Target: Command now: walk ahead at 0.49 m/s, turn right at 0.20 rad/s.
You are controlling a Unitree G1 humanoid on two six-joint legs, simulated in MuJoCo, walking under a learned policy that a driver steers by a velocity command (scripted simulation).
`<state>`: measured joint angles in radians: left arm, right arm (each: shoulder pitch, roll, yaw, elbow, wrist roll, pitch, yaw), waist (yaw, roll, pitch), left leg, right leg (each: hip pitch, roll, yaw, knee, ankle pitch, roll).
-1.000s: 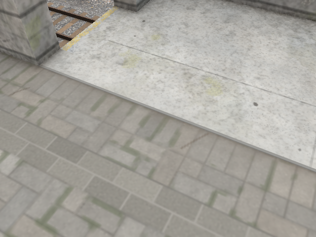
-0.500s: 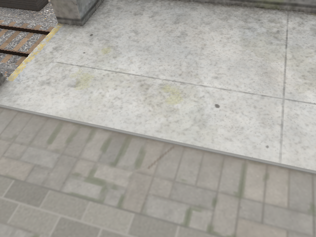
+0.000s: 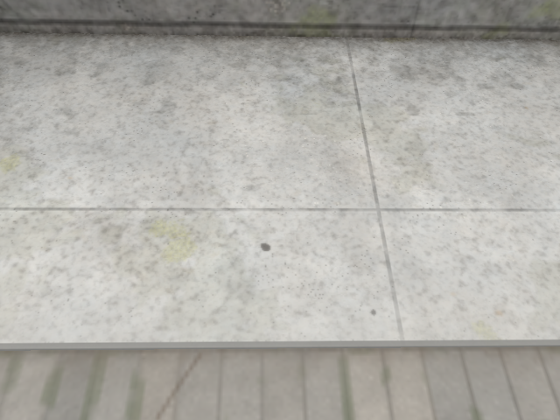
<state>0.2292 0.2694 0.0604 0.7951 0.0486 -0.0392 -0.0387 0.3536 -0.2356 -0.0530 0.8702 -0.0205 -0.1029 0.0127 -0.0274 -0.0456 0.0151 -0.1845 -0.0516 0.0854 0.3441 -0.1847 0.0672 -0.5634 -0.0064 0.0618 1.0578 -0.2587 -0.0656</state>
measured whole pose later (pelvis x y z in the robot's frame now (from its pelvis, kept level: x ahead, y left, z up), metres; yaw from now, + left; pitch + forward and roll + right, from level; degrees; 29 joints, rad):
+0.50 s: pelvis +0.26 -0.05 +0.00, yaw -1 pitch +0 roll +0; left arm 0.36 0.22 0.04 0.93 0.01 -0.09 -0.01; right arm 0.25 -0.25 -0.05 0.88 -0.04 -0.04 0.03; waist 0.01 0.04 0.02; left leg -0.58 0.10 0.01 1.03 -0.22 0.04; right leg -0.12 0.07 -0.08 0.29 -0.18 -0.09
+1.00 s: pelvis +0.54 +0.00 +0.00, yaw -1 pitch -1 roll +0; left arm 0.25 0.23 0.05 0.96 0.03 -0.05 -0.02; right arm 0.32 -0.21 -0.05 0.97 -0.01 -0.09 0.01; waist 0.00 -0.03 0.05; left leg -0.17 -0.07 0.11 0.35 -0.17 0.11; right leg -0.49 -0.06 0.00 1.09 -0.25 -0.07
